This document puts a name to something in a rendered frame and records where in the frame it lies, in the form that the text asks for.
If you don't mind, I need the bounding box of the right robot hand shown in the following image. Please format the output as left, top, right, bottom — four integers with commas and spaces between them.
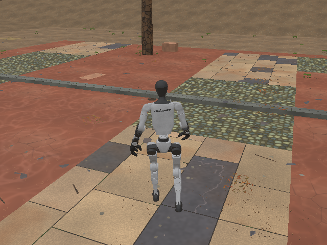
178, 132, 190, 140

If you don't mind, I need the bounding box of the robot left foot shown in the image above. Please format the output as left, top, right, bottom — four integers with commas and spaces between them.
152, 190, 159, 202

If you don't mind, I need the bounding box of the right robot forearm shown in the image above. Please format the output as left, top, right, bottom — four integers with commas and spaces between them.
183, 121, 189, 134

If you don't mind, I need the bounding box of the right robot upper arm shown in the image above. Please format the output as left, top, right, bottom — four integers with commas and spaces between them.
173, 102, 188, 128

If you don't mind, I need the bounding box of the left robot hand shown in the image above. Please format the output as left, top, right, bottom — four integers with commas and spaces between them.
130, 144, 142, 156

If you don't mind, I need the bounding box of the left robot upper arm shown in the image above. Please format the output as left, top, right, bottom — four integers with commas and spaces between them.
138, 103, 152, 132

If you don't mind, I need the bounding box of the right robot shin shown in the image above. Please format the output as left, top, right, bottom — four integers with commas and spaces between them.
174, 169, 181, 205

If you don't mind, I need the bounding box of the left robot forearm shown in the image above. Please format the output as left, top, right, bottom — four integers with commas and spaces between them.
132, 124, 142, 146

